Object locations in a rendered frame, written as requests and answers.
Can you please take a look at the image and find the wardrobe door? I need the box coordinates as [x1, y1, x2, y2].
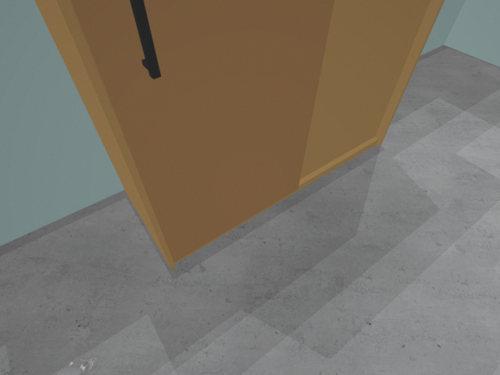
[68, 0, 334, 262]
[300, 0, 430, 179]

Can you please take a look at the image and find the robot left hand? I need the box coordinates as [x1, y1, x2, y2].
[57, 356, 99, 375]

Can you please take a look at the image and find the handle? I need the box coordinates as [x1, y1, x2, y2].
[130, 0, 161, 79]

